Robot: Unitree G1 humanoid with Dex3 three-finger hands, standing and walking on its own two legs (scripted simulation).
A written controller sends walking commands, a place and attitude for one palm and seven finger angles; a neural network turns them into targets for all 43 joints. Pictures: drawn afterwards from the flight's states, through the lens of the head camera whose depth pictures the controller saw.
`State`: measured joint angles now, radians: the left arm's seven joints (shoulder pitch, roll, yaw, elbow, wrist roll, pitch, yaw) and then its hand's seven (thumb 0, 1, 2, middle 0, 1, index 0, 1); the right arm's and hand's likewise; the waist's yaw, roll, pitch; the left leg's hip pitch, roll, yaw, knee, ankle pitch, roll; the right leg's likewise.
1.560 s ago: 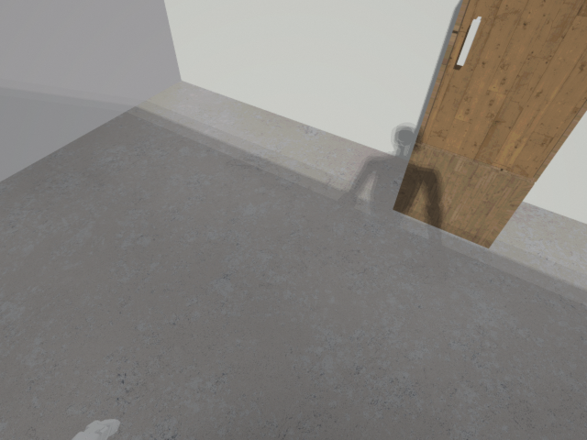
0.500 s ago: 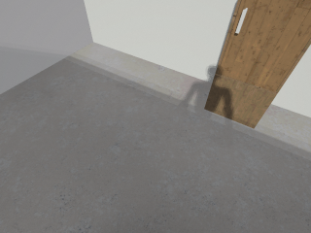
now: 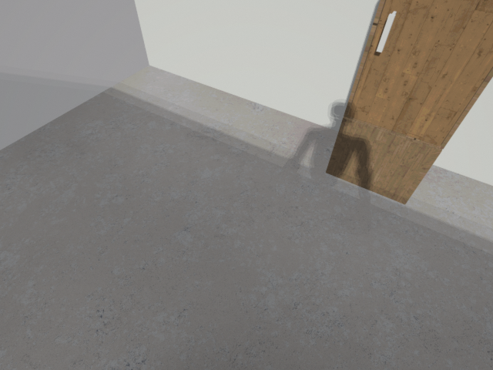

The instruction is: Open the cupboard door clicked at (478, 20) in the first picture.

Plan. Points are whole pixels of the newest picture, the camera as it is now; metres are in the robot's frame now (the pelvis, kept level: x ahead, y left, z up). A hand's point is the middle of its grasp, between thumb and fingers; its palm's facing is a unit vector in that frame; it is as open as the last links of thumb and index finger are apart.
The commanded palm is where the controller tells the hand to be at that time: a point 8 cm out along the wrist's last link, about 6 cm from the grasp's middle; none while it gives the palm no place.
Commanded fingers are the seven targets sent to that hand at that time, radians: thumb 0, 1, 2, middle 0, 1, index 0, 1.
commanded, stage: walk to a spot facing it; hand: left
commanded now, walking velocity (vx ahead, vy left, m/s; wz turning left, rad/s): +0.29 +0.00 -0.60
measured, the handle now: (386, 31) +1.22 -0.44 +0.05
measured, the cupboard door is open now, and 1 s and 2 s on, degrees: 0 0 0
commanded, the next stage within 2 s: none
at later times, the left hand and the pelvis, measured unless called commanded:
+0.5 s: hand out of the picture +0.11 +0.13 -0.18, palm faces -0.15 -0.96 -0.22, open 7.4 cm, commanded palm none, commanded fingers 0.00 0.90 0.90 -0.20 -0.30 -0.20 -0.30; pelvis +0.09 -0.06 -0.01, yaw -13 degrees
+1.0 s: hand (196, 255) +0.41 +0.15 -0.19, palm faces -0.39 -0.90 -0.19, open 7.4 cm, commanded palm none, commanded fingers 0.00 0.90 0.90 -0.20 -0.30 -0.20 -0.30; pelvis +0.31 -0.03 -0.01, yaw -28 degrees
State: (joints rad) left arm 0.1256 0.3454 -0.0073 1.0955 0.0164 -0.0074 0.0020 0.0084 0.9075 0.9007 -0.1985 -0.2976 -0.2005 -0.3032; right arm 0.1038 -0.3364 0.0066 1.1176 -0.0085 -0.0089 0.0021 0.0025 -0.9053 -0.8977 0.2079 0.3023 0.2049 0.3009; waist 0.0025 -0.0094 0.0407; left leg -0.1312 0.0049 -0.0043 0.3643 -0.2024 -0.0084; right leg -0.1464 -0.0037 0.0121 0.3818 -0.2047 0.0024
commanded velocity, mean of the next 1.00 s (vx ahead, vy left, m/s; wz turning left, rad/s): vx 0.30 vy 0.00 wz -0.52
